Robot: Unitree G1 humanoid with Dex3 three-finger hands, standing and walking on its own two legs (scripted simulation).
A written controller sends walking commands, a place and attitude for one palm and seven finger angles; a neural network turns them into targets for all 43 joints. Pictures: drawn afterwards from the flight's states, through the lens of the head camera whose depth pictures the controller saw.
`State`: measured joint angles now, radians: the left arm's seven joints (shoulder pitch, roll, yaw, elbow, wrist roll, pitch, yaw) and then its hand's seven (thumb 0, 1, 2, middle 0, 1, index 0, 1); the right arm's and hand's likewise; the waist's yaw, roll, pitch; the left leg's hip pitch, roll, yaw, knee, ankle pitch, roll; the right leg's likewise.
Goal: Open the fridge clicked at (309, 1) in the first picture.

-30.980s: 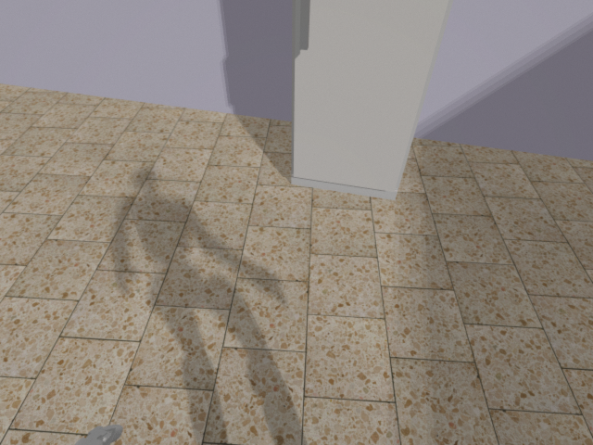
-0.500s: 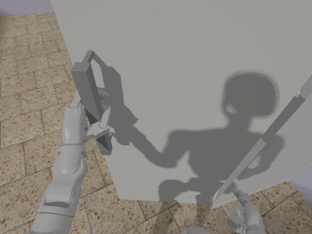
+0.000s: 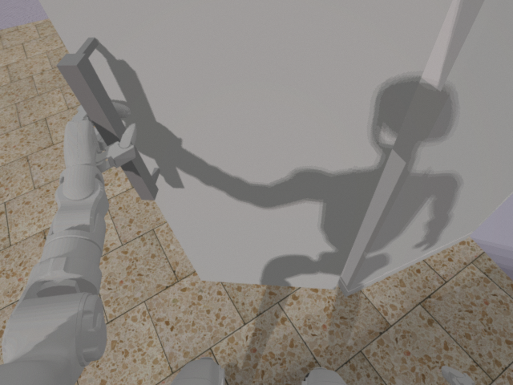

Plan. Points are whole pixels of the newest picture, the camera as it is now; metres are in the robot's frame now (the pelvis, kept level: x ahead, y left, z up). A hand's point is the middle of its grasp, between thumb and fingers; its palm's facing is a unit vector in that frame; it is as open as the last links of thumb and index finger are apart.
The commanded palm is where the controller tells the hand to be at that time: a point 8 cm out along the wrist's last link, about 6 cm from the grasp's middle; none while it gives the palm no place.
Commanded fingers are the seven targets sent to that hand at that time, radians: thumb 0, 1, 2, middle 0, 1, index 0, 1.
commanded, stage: stop walking and hold the door back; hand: left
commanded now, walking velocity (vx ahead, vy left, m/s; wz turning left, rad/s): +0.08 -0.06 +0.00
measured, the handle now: (124, 132) +0.49 +0.22 +0.12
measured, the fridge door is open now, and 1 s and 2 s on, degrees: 62 60 60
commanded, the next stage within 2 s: loosen the grip on the handle in 0.54 s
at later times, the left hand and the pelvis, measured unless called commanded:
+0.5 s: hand (129, 139) +0.46 +0.20 +0.13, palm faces +0.18 -0.95 -0.25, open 6.3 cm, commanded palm +0.42 +0.25 +0.12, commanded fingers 0.00 0.90 0.90 -0.45 -1.40 -0.45 -1.40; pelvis +0.01 +0.02 -0.01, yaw -7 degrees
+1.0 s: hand (127, 146) +0.45 +0.21 +0.12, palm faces +0.18 -0.97 -0.18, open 11.9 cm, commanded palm +0.42 +0.25 +0.12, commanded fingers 0.00 -0.55 0.20 -0.33 -1.25 -0.33 -1.25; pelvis -0.02 +0.05 -0.02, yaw -8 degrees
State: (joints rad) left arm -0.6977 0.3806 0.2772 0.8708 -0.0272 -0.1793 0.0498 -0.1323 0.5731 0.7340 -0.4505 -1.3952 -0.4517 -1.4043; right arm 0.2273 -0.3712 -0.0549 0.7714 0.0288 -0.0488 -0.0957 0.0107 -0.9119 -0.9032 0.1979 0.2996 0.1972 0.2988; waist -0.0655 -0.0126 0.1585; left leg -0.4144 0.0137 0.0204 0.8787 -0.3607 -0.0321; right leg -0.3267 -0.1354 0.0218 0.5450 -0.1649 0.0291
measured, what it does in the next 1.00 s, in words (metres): steps on the spot: left foot, then right foot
